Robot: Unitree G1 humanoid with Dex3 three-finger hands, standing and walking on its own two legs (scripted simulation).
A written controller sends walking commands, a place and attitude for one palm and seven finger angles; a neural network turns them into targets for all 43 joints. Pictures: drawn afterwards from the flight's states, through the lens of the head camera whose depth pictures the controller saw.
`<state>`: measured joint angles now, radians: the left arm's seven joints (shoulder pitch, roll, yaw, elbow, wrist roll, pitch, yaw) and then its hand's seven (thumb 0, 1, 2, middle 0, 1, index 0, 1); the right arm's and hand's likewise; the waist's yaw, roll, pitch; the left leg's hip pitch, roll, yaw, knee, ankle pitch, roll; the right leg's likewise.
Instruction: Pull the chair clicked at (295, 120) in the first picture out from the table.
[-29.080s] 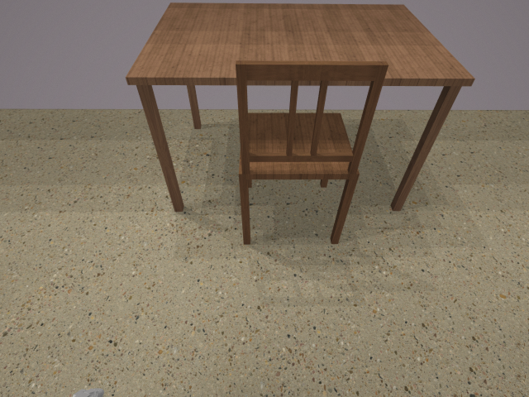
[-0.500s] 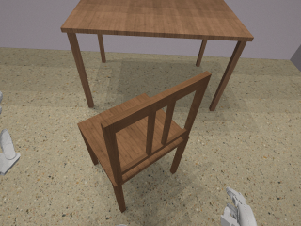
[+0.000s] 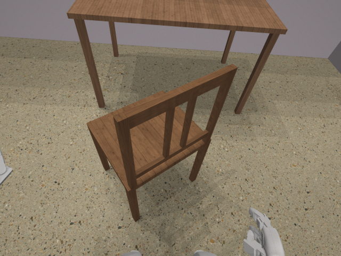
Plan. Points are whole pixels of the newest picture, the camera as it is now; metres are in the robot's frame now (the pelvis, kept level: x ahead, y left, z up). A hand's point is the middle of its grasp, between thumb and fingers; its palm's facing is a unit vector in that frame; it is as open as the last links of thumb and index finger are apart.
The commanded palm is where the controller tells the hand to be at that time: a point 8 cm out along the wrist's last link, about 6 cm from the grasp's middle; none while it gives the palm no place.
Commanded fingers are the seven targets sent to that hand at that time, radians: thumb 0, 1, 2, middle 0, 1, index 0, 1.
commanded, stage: step back with the hand held close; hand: left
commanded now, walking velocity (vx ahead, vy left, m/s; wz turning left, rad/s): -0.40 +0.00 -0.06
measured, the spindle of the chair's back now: (167, 134) +0.50 +0.03 -0.09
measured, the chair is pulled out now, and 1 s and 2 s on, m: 0.56 0.56 0.56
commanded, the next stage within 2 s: stop stepping back and stand still in 0.08 s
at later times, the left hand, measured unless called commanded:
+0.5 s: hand (5, 239) +0.13 +0.24 +0.16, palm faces +0.37 -0.80 -0.47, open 7.4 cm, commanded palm +0.07 +0.27 +0.19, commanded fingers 0.00 0.90 0.90 -0.20 -0.30 -0.20 -0.30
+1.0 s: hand out of the picture +0.11 +0.25 +0.15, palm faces +0.39 -0.83 -0.41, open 7.4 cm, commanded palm none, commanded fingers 0.00 0.90 0.90 -0.20 -0.30 -0.20 -0.30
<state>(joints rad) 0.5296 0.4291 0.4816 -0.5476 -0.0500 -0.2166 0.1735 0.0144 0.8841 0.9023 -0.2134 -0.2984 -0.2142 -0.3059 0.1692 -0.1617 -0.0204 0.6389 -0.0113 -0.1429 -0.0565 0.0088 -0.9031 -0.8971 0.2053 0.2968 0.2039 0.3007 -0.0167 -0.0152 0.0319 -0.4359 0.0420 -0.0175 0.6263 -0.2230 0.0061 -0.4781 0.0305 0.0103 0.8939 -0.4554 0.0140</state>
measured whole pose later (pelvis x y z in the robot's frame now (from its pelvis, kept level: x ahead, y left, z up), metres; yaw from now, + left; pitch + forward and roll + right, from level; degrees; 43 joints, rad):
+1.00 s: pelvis -0.10 +0.00 +0.01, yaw -1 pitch -1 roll -1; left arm 0.51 0.38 0.35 -0.40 0.00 -0.20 0.15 0.02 0.89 0.90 -0.21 -0.30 -0.21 -0.31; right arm 0.26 -0.18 0.02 0.65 0.01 -0.16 -0.03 0.01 -0.90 -0.90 0.21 0.30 0.21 0.30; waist 0.00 -0.02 -0.01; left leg -0.21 0.00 0.01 0.50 -0.27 0.03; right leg -0.21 -0.04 -0.04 0.41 -0.17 0.04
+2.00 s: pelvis -0.10 -0.04 +0.01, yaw +0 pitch -2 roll +0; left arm 0.31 0.12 0.00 1.12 0.01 0.01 0.03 0.02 0.92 0.90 -0.20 -0.30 -0.20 -0.30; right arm 0.36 -0.11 -0.01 1.11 -0.01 0.00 -0.03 0.00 -0.91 -0.90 0.20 0.30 0.20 0.30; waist 0.00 0.00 0.02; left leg -0.18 0.02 -0.02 0.47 -0.26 -0.02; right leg -0.20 -0.02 -0.06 0.45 -0.21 0.00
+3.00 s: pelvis -0.08 -0.03 +0.01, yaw +0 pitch -2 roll +0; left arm 0.31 0.12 0.02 1.12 0.01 0.01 0.03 0.00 0.91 0.90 -0.20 -0.30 -0.20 -0.30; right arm 0.32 -0.10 -0.01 1.12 -0.01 -0.01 -0.04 0.00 -0.91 -0.90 0.20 0.30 0.20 0.30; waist 0.00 0.00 0.04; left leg -0.15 0.01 -0.02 0.45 -0.28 -0.01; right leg -0.17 -0.03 -0.06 0.44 -0.24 0.01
